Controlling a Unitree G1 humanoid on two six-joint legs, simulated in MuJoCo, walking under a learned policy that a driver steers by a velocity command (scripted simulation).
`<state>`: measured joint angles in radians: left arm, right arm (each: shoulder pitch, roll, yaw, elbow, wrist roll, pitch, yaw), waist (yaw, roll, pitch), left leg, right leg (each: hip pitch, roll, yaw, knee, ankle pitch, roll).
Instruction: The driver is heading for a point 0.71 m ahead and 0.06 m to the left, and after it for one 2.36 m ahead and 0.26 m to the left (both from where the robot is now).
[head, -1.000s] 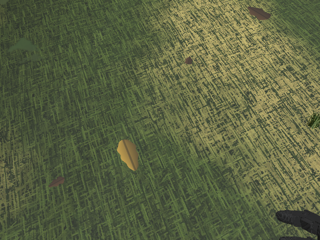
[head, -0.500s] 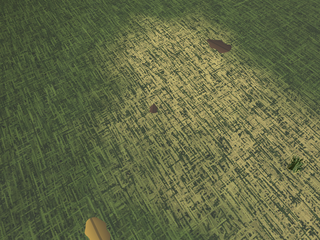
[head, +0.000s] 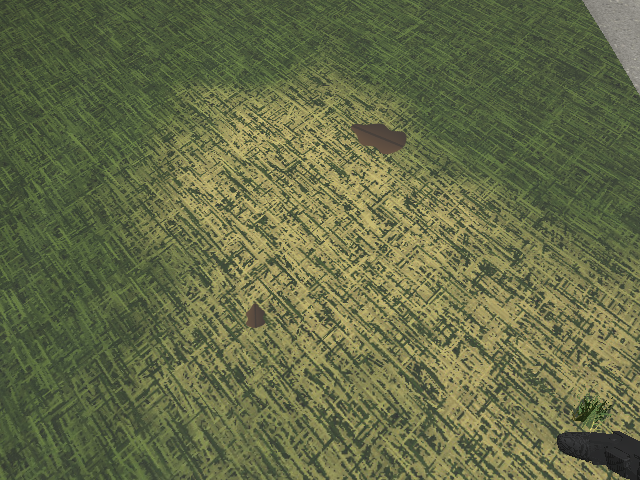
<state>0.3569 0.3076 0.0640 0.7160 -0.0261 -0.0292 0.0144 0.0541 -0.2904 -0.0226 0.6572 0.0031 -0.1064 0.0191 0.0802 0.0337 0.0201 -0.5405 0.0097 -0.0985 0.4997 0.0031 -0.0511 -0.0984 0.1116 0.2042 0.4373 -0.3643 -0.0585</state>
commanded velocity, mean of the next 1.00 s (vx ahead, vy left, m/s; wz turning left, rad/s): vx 0.50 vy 0.00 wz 0.06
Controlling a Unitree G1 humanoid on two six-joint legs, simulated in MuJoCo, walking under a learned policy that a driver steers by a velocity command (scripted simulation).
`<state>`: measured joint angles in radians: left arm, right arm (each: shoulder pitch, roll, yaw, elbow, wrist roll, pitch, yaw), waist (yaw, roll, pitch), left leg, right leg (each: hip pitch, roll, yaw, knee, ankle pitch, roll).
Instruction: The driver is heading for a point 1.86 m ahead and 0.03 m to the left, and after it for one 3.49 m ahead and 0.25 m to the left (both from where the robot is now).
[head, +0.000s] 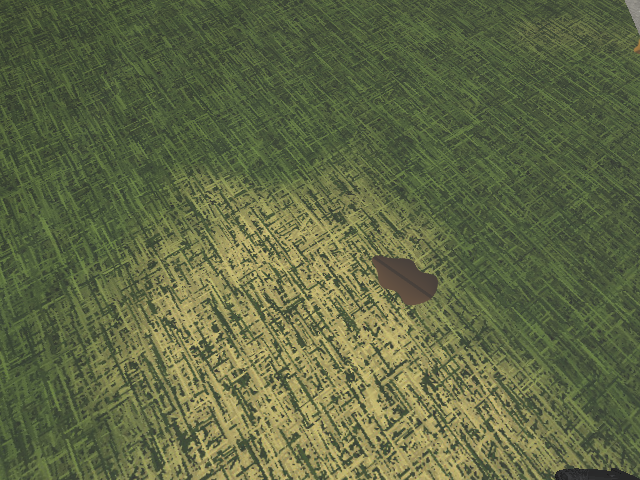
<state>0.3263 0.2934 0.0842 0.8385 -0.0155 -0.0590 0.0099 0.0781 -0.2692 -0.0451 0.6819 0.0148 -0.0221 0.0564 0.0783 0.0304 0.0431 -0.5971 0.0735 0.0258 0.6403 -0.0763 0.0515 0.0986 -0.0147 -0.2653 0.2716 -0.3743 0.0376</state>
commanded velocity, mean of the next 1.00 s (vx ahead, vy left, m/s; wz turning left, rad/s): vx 0.09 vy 0.00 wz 0.08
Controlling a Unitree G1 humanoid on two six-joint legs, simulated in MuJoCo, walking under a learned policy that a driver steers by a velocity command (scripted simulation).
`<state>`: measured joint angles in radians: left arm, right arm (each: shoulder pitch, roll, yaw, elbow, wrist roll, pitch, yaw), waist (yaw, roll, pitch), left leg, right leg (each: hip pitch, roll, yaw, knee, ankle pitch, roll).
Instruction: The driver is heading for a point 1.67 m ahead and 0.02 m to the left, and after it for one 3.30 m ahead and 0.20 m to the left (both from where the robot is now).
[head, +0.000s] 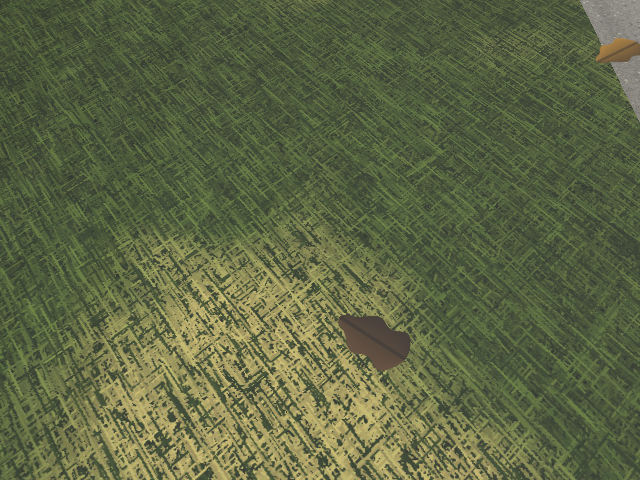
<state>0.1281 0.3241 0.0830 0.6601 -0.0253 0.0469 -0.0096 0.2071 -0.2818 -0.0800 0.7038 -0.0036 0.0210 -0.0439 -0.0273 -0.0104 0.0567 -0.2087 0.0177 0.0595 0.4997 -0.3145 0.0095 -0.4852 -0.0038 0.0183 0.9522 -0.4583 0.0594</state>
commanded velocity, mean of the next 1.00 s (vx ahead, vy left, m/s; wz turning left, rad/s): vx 0.30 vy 0.00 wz -0.02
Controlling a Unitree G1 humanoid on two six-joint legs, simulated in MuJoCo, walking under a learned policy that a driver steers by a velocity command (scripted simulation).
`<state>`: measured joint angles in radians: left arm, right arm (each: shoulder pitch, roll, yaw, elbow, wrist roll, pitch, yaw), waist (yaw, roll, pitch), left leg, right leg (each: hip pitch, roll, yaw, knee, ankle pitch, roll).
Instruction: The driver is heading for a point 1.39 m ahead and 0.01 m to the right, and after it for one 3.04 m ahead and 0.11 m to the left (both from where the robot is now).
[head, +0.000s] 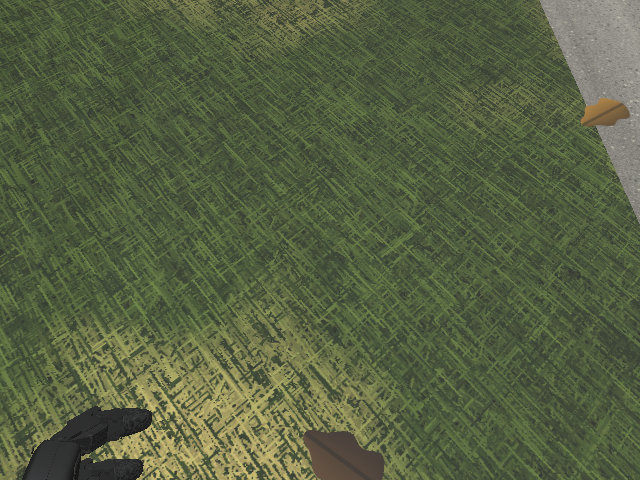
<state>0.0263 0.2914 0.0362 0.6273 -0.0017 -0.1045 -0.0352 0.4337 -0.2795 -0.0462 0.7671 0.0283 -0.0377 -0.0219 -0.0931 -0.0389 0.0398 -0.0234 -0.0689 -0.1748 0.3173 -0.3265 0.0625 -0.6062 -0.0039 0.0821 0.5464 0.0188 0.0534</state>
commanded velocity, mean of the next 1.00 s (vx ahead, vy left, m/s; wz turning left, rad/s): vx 0.50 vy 0.00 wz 0.05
